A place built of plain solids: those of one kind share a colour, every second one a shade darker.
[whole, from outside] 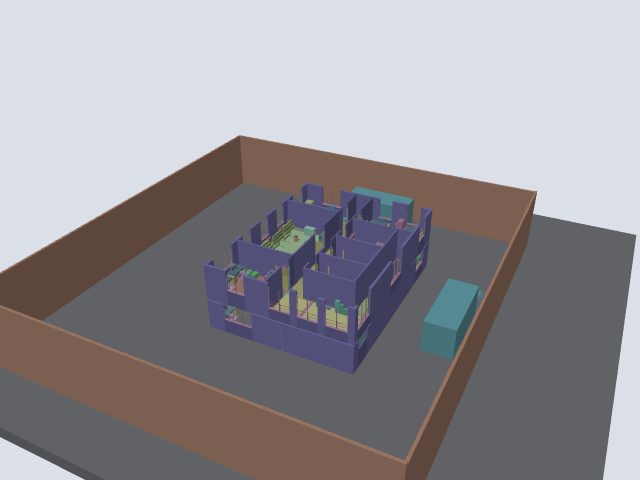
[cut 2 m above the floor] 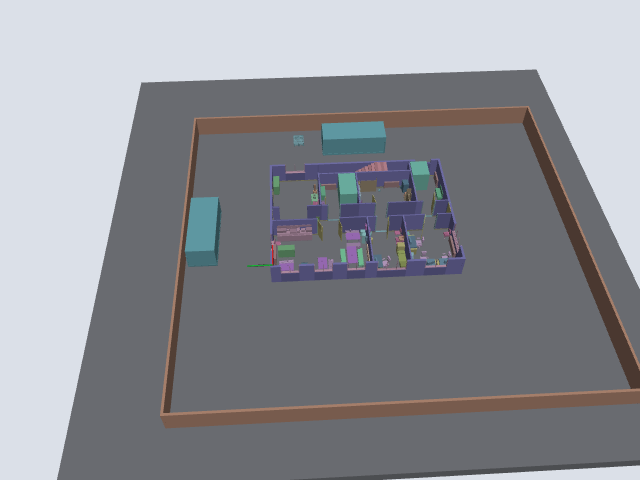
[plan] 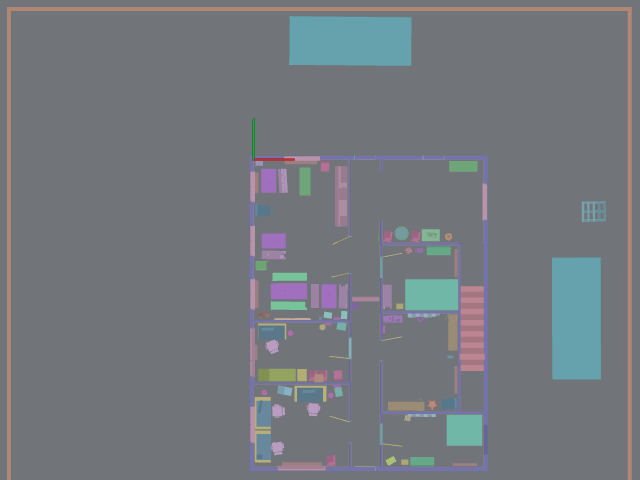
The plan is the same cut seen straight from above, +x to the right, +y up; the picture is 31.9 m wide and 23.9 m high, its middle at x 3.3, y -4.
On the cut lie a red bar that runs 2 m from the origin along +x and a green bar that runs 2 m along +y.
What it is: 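A works' own office and amenities block on a factory's ground, two floors round a stairwell, for the staff and hands of a middling works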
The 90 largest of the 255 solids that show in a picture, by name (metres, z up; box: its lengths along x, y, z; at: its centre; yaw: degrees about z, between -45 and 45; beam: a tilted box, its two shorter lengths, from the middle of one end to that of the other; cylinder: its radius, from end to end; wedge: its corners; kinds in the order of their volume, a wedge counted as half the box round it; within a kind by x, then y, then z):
{
 "beyond_container_1": {"box": [5.99, 2.32, 2.59], "at": [4.82, 5.91, 1.24], "yaw": -0.5},
 "beyond_container_2": {"box": [6.06, 2.4, 2.65], "at": [4.82, 5.91, 1.27], "yaw": -0.5},
 "beyond_container_3": {"box": [2.32, 5.99, 2.59], "at": [16.07, -7.92, 1.24], "yaw": 0.1},
 "beyond_container_4": {"box": [2.4, 6.06, 2.65], "at": [16.07, -7.92, 1.27], "yaw": 0.1},
 "yard_bound_1": {"box": [0.2, 33.44, 5.55], "at": [-12.19, -9.11, 2.73]},
 "yard_bound_2": {"box": [31.11, 0.2, 5.85], "at": [3.27, -25.73, 2.88]},
 "yard_bound_3": {"box": [31.11, 0.2, 5.55], "at": [3.27, 7.51, 2.73]},
 "yard_bound_4": {"box": [0.2, 33.44, 5.61], "at": [18.72, -9.11, 2.76]},
 "wall_1": {"box": [0.2, 0.96, 2.95], "at": [-0.1, -15.03, 4.03]},
 "wall_2": {"box": [0.2, 1.41, 2.5], "at": [-0.1, -14.8, 1.2]},
 "wall_3": {"box": [0.2, 0.76, 2.95], "at": [-0.1, -11.78, 4.03]},
 "wall_4": {"box": [0.2, 1.16, 2.5], "at": [-0.1, -11.72, 1.2]},
 "wall_5": {"box": [0.2, 2.41, 0.95], "at": [-0.1, -9.6, 0.42]},
 "wall_6": {"box": [0.2, 1.41, 2.95], "at": [-0.1, -8.8, 4.03]},
 "wall_7": {"box": [0.2, 1.36, 2.95], "at": [-0.1, -6.22, 4.03]},
 "wall_8": {"box": [0.2, 1.16, 2.5], "at": [-0.1, -5.38, 1.2]},
 "wall_9": {"box": [0.2, 0.71, 2.95], "at": [-0.1, -4.0, 4.03]},
 "wall_10": {"box": [0.2, 1.21, 2.5], "at": [-0.1, -2.7, 1.2]},
 "wall_11": {"box": [0.2, 1.11, 2.95], "at": [-0.1, -0.35, 4.03]},
 "wall_12": {"box": [1.41, 0.2, 2.5], "at": [0.5, -15.4, 1.2]},
 "wall_13": {"box": [1.71, 0.2, 2.5], "at": [0.65, 0.1, 1.2]},
 "wall_14": {"box": [1.71, 0.2, 2.95], "at": [0.65, 0.1, 4.03]},
 "wall_15": {"box": [1.86, 0.2, 2.95], "at": [0.72, -15.4, 4.03]},
 "wall_16": {"box": [2.41, 0.2, 1.15], "at": [2.4, -15.4, 0.53]},
 "wall_17": {"box": [4.8, 0.06, 2.95], "at": [2.4, -11.43, 4.03]},
 "wall_18": {"box": [4.8, 0.06, 2.5], "at": [2.4, -11.18, 1.2]},
 "wall_19": {"box": [4.8, 0.06, 2.5], "at": [2.4, -11.12, 1.2]},
 "wall_20": {"box": [4.8, 0.06, 2.5], "at": [2.4, -8.08, 1.2]},
 "wall_21": {"box": [4.8, 0.06, 2.5], "at": [2.4, -8.02, 1.2]},
 "wall_22": {"box": [4.8, 0.06, 2.95], "at": [2.4, -3.68, 4.03]},
 "wall_23": {"box": [1.66, 0.2, 2.95], "at": [3.98, -15.4, 4.03]},
 "wall_24": {"box": [1.51, 0.2, 2.5], "at": [4.05, 0.1, 1.2]},
 "wall_25": {"box": [1.51, 0.2, 2.95], "at": [4.05, 0.1, 4.03]},
 "wall_26": {"box": [1.21, 0.2, 2.5], "at": [4.2, -15.4, 1.2]},
 "wall_27": {"box": [0.06, 3.81, 2.5], "at": [4.77, -1.9, 1.2]},
 "wall_28": {"box": [0.06, 3.52, 2.95], "at": [4.83, -9.7, 4.03]},
 "wall_29": {"box": [0.06, 2.67, 2.95], "at": [4.83, -4.92, 4.03]},
 "wall_30": {"box": [0.06, 3.81, 2.5], "at": [4.83, -1.9, 1.2]},
 "wall_31": {"box": [1.55, 0.2, 2.5], "at": [5.58, -15.4, 1.2]},
 "wall_32": {"box": [1.55, 0.2, 2.5], "at": [5.58, 0.1, 1.2]},
 "wall_33": {"box": [1.55, 0.2, 2.95], "at": [5.58, 0.1, 4.03]},
 "wall_34": {"box": [0.06, 2.42, 2.95], "at": [6.38, -1.2, 4.03]},
 "wall_35": {"box": [4.02, 0.06, 2.95], "at": [8.3, -12.63, 4.03]},
 "wall_36": {"box": [3.9, 0.06, 2.5], "at": [8.3, -12.57, 1.2]},
 "wall_37": {"box": [3.9, 0.06, 2.95], "at": [8.3, -10.28, 4.03]},
 "wall_38": {"box": [3.9, 0.06, 2.5], "at": [8.3, -7.63, 1.2]},
 "wall_39": {"box": [3.9, 0.06, 2.5], "at": [8.3, -7.57, 1.2]},
 "wall_40": {"box": [3.9, 0.06, 2.95], "at": [8.3, -7.38, 4.03]},
 "wall_41": {"box": [3.9, 0.06, 2.5], "at": [8.3, -4.23, 1.2]},
 "wall_42": {"box": [3.9, 0.06, 2.95], "at": [8.3, -4.23, 4.03]},
 "wall_43": {"box": [3.96, 0.06, 2.5], "at": [8.33, -12.63, 1.2]},
 "wall_44": {"box": [3.96, 0.06, 2.5], "at": [8.33, -4.17, 1.2]},
 "wall_45": {"box": [1.36, 0.2, 2.95], "at": [8.88, 0.1, 4.03]},
 "wall_46": {"box": [5.3, 0.2, 2.5], "at": [9.0, -15.4, 1.2]},
 "wall_47": {"box": [5.3, 0.2, 2.5], "at": [9.0, 0.1, 1.2]},
 "wall_48": {"box": [0.06, 5.0, 2.5], "at": [10.22, -10.1, 1.2]},
 "wall_49": {"box": [0.06, 3.4, 2.5], "at": [10.22, -5.9, 1.2]},
 "wall_50": {"box": [0.06, 2.41, 2.95], "at": [10.28, -11.39, 4.03]},
 "wall_51": {"box": [0.06, 5.06, 2.85], "at": [10.28, -10.07, 1.38]},
 "wall_52": {"box": [0.06, 3.02, 2.95], "at": [10.28, -8.8, 4.03]},
 "wall_53": {"box": [0.06, 3.46, 2.85], "at": [10.28, -5.93, 1.38]},
 "wall_54": {"box": [0.06, 3.21, 2.95], "at": [10.28, -5.8, 4.03]},
 "wall_55": {"box": [0.91, 0.2, 2.95], "at": [11.2, 0.1, 4.03]},
 "wall_56": {"box": [0.2, 1.51, 1.65], "at": [11.55, -13.95, 0.78]},
 "wall_57": {"box": [0.2, 3.61, 2.95], "at": [11.55, -10.8, 4.03]},
 "wall_58": {"box": [0.2, 8.4, 2.85], "at": [11.55, -8.4, 1.38]},
 "wall_59": {"box": [0.2, 2.61, 2.95], "at": [11.55, -5.5, 4.03]},
 "wall_60": {"box": [0.2, 1.21, 2.5], "at": [11.55, -3.6, 1.2]},
 "wall_61": {"box": [0.2, 1.36, 2.95], "at": [11.55, -3.52, 4.03]},
 "wall_62": {"box": [0.2, 1.56, 2.95], "at": [11.55, -0.57, 4.03]},
 "wall_63": {"box": [0.2, 1.41, 2.5], "at": [11.55, -0.5, 1.2]},
 "wc_cubicles_1": {"box": [2.63, 1.54, 2.08], "at": [8.86, -6.73, 0.99]},
 "wc_cubicles_2": {"box": [1.77, 1.54, 2.08], "at": [10.49, -13.47, 0.99]},
 "raised_floor_gallery_1": {"box": [1.68, 12.73, 0.25], "at": [5.58, -6.3, 2.67]},
 "raised_floor_gallery_2": {"box": [6.78, 2.83, 0.25], "at": [8.12, -13.95, 2.67]},
 "raised_floor_drawing_1": {"box": [4.93, 7.88, 0.25], "at": [2.4, -7.53, 2.67]},
 "stair_1": {"box": [1.24, 0.3, 2.67], "at": [10.88, -10.37, 1.29]},
 "stair_2": {"box": [1.24, 0.3, 2.5], "at": [10.88, -10.09, 1.2]},
 "stair_3": {"box": [1.24, 0.3, 2.33], "at": [10.88, -9.81, 1.11]},
 "stair_4": {"box": [1.24, 0.3, 2.15], "at": [10.88, -9.53, 1.02]},
 "stair_5": {"box": [1.24, 0.3, 1.98], "at": [10.88, -9.25, 0.94]},
 "stair_6": {"box": [1.24, 0.3, 1.8], "at": [10.88, -8.97, 0.85]},
 "stair_7": {"box": [1.24, 0.3, 1.62], "at": [10.88, -8.69, 0.76]},
 "stair_8": {"box": [1.24, 0.3, 1.45], "at": [10.88, -8.41, 0.68]},
 "stair_9": {"box": [1.24, 0.3, 1.27], "at": [10.88, -8.13, 0.59]},
 "raised_floor_typists_1": {"box": [4.93, 4.03, 0.25], "at": [2.4, -13.35, 2.67]},
 "counter_1": {"box": [0.55, 1.4, 0.95], "at": [2.56, -1.09, 0.57]},
 "counter_2": {"box": [1.4, 0.55, 0.95], "at": [10.44, -0.33, 0.57]},
 "kitchenette_1": {"box": [0.6, 3.0, 0.68], "at": [4.36, -1.83, 0.44]},
 "raised_floor_landing_1": {"box": [1.33, 2.17, 0.25], "at": [10.85, -11.58, 2.67]}
}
